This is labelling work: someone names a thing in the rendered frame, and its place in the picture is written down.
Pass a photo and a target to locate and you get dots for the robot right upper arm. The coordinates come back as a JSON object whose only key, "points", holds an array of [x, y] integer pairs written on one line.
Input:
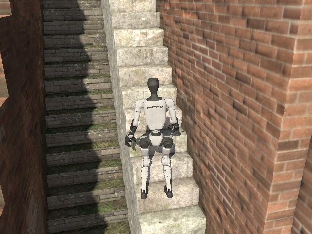
{"points": [[172, 111]]}

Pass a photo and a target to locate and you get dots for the robot right hand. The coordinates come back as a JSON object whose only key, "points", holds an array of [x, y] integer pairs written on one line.
{"points": [[173, 130]]}

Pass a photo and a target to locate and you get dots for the robot left thigh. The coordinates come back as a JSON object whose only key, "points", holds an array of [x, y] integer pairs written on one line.
{"points": [[144, 145]]}

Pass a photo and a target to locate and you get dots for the robot left forearm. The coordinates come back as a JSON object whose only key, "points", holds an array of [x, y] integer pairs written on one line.
{"points": [[132, 130]]}

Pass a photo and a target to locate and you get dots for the robot left upper arm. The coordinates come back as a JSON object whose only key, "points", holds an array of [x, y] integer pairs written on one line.
{"points": [[137, 112]]}

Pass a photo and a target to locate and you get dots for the robot right forearm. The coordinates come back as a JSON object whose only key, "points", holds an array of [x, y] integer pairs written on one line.
{"points": [[176, 124]]}

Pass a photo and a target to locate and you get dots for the robot left foot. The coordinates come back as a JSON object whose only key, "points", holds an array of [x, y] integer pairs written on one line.
{"points": [[143, 194]]}

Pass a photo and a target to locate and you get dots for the robot left hand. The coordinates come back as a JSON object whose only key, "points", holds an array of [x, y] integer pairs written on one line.
{"points": [[127, 139]]}

